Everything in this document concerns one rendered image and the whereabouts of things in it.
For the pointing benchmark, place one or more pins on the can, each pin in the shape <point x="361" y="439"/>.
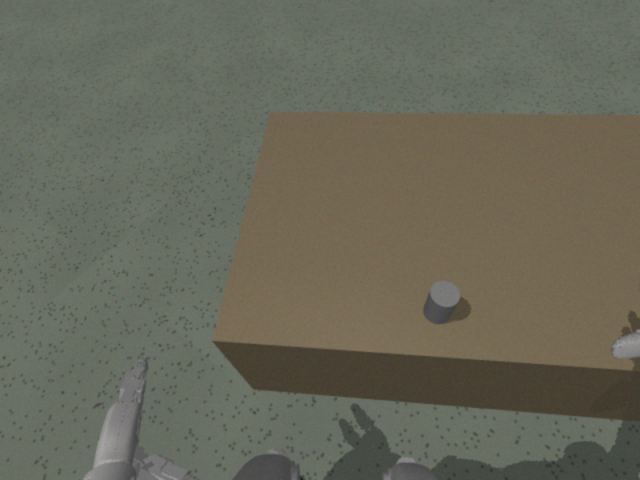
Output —
<point x="441" y="302"/>

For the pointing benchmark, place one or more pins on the right robot hand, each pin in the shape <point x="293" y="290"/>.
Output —
<point x="627" y="346"/>

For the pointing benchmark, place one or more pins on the left robot arm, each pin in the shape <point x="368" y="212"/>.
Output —
<point x="112" y="471"/>

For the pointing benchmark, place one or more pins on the left robot hand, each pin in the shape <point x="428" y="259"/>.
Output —
<point x="118" y="441"/>

